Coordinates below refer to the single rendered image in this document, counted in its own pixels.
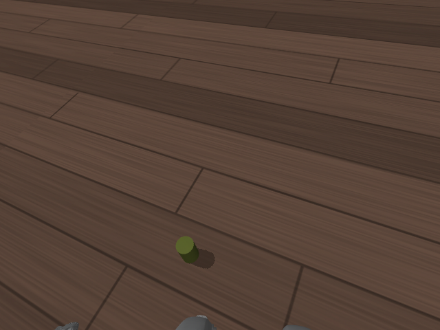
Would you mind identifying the can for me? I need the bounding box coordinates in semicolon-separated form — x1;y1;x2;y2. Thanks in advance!
175;236;199;263

